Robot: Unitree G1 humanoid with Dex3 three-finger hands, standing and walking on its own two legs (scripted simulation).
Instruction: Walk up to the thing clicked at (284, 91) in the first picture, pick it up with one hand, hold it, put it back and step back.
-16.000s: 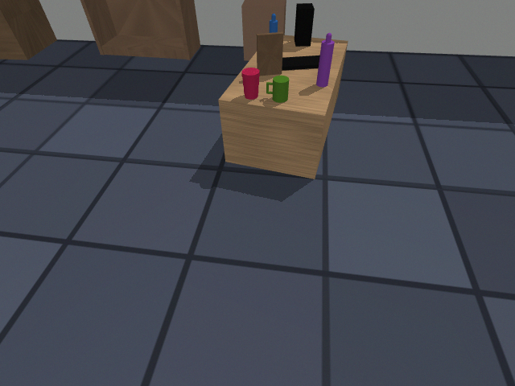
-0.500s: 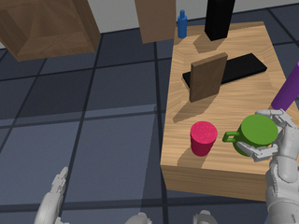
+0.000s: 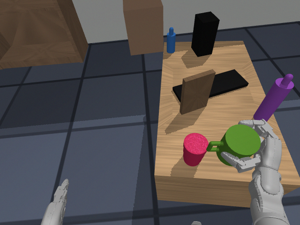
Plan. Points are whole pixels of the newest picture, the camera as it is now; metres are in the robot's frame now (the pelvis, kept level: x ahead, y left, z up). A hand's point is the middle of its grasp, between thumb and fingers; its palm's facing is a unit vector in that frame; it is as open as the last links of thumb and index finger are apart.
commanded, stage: lift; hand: right
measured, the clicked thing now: (229, 146) +0.36 -0.17 +0.00
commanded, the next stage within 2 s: hold in 0.36 s
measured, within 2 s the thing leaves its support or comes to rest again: neither
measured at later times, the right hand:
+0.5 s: hand (244, 142) +0.35 -0.19 +0.05, palm faces +0.28 +0.96 -0.01, open 11.2 cm
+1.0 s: hand (243, 143) +0.34 -0.18 +0.07, palm faces +0.27 +0.96 +0.00, open 11.2 cm
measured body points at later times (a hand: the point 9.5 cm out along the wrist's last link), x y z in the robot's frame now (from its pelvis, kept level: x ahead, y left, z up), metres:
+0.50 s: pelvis +0.01 +0.00 +0.02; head +0.06 -0.02 +0.46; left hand +0.16 +0.25 -0.02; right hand +0.33 -0.24 +0.05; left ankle -0.01 +0.13 -0.67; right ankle +0.05 -0.12 -0.67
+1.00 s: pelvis +0.00 +0.00 +0.03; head +0.04 -0.01 +0.47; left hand +0.16 +0.26 -0.02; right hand +0.32 -0.23 +0.07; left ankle -0.01 +0.13 -0.67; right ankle +0.05 -0.12 -0.67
